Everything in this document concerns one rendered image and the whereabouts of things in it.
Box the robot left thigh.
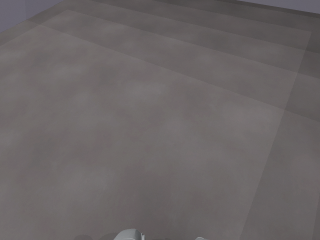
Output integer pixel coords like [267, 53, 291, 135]
[114, 229, 146, 240]

